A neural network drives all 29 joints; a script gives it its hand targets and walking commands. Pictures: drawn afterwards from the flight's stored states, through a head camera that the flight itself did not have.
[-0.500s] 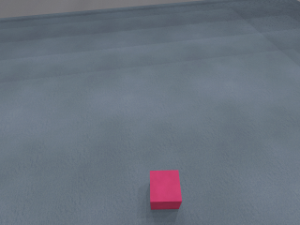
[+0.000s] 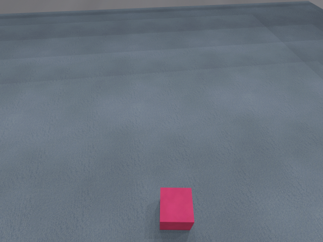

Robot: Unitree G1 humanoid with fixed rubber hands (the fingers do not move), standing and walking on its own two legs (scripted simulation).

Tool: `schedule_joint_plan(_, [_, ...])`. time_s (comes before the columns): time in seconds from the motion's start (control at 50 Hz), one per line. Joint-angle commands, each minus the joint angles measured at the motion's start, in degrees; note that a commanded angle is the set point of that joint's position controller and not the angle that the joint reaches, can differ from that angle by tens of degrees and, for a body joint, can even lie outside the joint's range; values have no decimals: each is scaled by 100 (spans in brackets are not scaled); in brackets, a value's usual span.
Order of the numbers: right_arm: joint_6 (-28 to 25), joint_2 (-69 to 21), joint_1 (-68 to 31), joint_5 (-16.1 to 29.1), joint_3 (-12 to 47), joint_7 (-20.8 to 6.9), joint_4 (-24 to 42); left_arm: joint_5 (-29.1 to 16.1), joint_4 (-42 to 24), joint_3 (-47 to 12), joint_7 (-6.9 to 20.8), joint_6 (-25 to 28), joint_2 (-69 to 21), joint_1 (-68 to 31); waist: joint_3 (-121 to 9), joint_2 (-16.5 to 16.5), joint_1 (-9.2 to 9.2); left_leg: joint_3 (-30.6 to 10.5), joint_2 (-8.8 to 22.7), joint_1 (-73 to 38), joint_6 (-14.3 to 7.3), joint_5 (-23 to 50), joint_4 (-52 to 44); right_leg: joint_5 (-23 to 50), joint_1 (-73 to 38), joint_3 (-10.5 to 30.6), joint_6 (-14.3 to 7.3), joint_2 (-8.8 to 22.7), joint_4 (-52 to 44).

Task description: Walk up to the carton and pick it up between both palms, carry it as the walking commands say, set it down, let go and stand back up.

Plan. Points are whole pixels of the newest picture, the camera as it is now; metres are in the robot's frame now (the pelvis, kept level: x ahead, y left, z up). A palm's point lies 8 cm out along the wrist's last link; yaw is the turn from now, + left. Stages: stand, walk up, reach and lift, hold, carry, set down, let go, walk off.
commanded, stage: walk up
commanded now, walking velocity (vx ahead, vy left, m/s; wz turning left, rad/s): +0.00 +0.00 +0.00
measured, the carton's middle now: (175, 209) +0.38 -0.07 -0.68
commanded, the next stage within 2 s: stand in 0.94 s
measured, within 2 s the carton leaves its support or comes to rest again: neither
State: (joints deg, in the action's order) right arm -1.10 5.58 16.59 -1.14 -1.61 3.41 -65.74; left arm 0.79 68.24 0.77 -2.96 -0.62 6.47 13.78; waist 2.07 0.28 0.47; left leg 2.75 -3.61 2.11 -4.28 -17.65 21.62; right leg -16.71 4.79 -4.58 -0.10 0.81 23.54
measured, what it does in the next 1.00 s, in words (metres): steps on the spot: right foot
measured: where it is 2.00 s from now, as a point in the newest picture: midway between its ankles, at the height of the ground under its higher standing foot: outside the picture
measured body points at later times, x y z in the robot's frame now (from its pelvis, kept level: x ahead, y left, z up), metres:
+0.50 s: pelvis +0.00 -0.05 +0.00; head +0.01 -0.06 +0.45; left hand +0.06 +0.17 -0.15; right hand -0.05 -0.25 -0.17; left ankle -0.06 +0.06 -0.74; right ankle +0.02 -0.15 -0.74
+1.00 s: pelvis +0.01 -0.08 +0.00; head +0.02 -0.09 +0.45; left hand +0.02 +0.14 -0.16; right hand -0.01 -0.28 -0.17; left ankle -0.06 +0.06 -0.74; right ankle +0.02 -0.15 -0.74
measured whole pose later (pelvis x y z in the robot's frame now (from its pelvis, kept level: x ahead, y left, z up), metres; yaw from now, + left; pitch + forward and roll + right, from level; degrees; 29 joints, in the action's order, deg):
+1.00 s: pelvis +0.01 -0.08 +0.00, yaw -2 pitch -2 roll +0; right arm -0.6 6.6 16.1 -0.8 -0.7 2.9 -65.0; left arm 0.1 66.8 1.0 -2.5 0.1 6.8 13.5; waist 3.7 -1.4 0.2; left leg 2.7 2.9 1.1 2.4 -19.2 22.8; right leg -13.7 11.2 -7.3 -4.4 -1.3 26.9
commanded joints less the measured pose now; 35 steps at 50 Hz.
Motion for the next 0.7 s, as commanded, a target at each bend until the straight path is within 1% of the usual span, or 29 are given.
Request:
schedule_joint_plan(0.0, [-63,531,551,23,-95,41,103,17,-179,22,-20,49,390,195,342,-101,-103,-543,1063,148,249,3226,-183,1960,398,434,-76,637,-312])
schedule_joint_plan(0.02, [-36,556,704,-5,-104,36,73,43,-147,55,-68,22,534,381,135,-128,-260,-683,1218,-7,282,3426,-254,1714,482,329,-23,502,-14])
schedule_joint_plan(0.04, [-28,1028,892,26,-238,97,223,78,-112,209,-79,-44,960,299,445,142,-426,-1436,1855,-548,182,4453,-100,493,1444,39,35,199,880])
schedule_joint_plan(0.06, [12,1313,1381,12,-380,178,196,185,-324,317,-53,-134,984,29,421,-337,-703,-2197,2687,-1293,-116,6208,208,-1126,2637,-111,146,-59,2083])
schedule_joint_plan(0.08, [-6,1121,1454,-56,-290,202,78,202,-403,326,-77,-158,727,-89,305,-106,-611,-2044,2791,-848,-438,6384,331,-1349,2499,196,184,247,2535])
schedule_joint_plan(0.1, [4,1062,1201,-69,-297,208,223,172,-533,294,-36,-203,663,-112,350,-313,-522,-1786,2678,-519,-665,5749,224,-1377,2493,206,210,228,2988])
schedule_joint_plan(0.12, [-54,958,881,-130,-271,194,319,155,-674,307,-28,-205,611,-88,348,-729,-383,-1603,2695,-134,-947,5498,67,-1249,2332,319,173,371,3066])
schedule_joint_plan(0.14, [-96,829,570,-183,-199,182,495,87,-750,186,5,-198,351,-225,274,-717,-294,-1716,2465,-66,-879,4892,-159,-1125,2173,492,165,445,2717])
schedule_joint_plan(0.16, [-126,683,509,-104,-159,116,511,68,-769,236,7,-244,370,-155,477,-930,-293,-1617,2514,254,-704,4319,-265,-921,2116,480,170,514,2600])
schedule_joint_plan(0.2, [-90,754,269,-115,-137,52,631,44,-729,144,48,-273,328,-13,462,-1126,-198,-1128,2056,801,-606,3240,-396,-675,1517,207,252,382,2068])
schedule_joint_plan(0.22, [-59,837,275,-148,-171,57,573,-2,-725,161,30,-263,288,-117,586,-953,-253,-1326,2059,929,-594,2897,-364,-723,1415,211,200,431,1494])
schedule_joint_plan(0.24, [-33,775,316,-107,-108,10,519,3,-668,149,-8,-267,266,-199,657,-663,-203,-1146,1969,1442,-472,2621,-365,-395,839,44,200,319,1132])
schedule_joint_plan(0.26, [-7,900,58,-147,-126,-8,590,24,-694,142,36,-254,450,-3,687,-890,-136,-890,1771,1705,-342,2202,-189,227,381,61,104,354,739])
schedule_joint_plan(0.28, [18,783,303,-40,-30,-6,451,-18,-669,69,2,-160,445,123,696,-518,7,-690,1338,2056,-66,1366,-70,1144,-174,319,47,431,-66])
schedule_joint_plan(0.3, [-28,526,451,-35,43,-77,441,72,-642,142,2,-81,868,268,573,396,32,-356,855,2220,159,326,256,2030,-503,1037,-154,990,-279])
schedule_joint_plan(0.32, [20,459,746,23,38,-76,399,59,-693,229,16,-18,1076,296,384,919,-68,-138,677,1450,311,-61,227,1084,250,1355,-346,1366,-641])
schedule_joint_plan(0.34, [88,394,839,74,66,-77,347,-25,-681,135,8,-21,854,17,536,555,-118,-273,750,814,246,128,-45,655,908,1352,-531,1378,-631])
schedule_joint_plan(0.36, [111,525,838,126,72,-100,251,-25,-645,139,31,19,766,-37,715,574,-141,-391,701,649,238,378,-163,855,972,1068,-353,1053,-514])
schedule_joint_plan(0.38, [96,527,785,83,35,-117,278,-35,-626,109,41,37,597,-77,611,461,-108,-387,760,678,277,393,-120,837,770,909,-351,915,-550])
schedule_joint_plan(0.42, [45,451,779,71,57,-94,263,-58,-739,100,-12,60,637,44,702,123,-77,-441,750,1027,261,444,-188,1053,469,912,-344,881,-573])
schedule_joint_plan(0.44, [52,466,724,66,12,-91,203,-22,-698,117,-2,97,714,109,697,498,-48,-344,729,968,298,558,-137,1281,393,796,-318,819,-509])
schedule_joint_plan(0.46, [36,417,747,39,17,-61,271,13,-723,123,5,80,645,99,385,350,-178,-373,829,752,321,662,-170,1410,397,934,-392,898,-549])
schedule_joint_plan(0.48, [23,449,865,63,1,-74,240,-10,-647,105,15,100,545,32,372,292,-168,-429,836,709,338,648,-191,1156,492,814,-390,802,-604])
schedule_joint_plan(0.52, [44,510,769,33,-38,-68,215,-7,-693,139,14,137,641,52,116,37,-118,-315,838,676,313,738,-395,1921,55,705,-413,827,-346])
schedule_joint_plan(0.54, [54,624,818,36,-64,-46,262,12,-735,98,19,149,507,75,70,258,-72,-474,918,593,298,728,-336,1614,219,764,-417,832,-452])
schedule_joint_plan(0.56, [32,582,942,35,-17,-57,162,10,-641,119,7,141,637,9,294,301,-200,-419,943,670,283,679,-510,1537,237,643,-335,769,-444])
schedule_joint_plan(0.58, [13,655,823,35,-65,-64,188,-17,-616,164,43,136,642,193,-60,5,-70,-430,921,512,320,739,-482,1438,11,675,-345,730,-444])
schedule_joint_plan(0.6, [-13,595,655,72,-41,-70,334,31,-644,123,28,154,641,131,-84,321,-67,-504,1000,447,314,1029,-496,2076,28,558,-340,768,-430])
schedule_joint_plan(0.68, [6,516,648,39,-5,-56,158,-20,-578,114,21,184,614,79,133,-134,-124,-379,1036,561,354,1229,-391,2319,202,569,-401,763,-291])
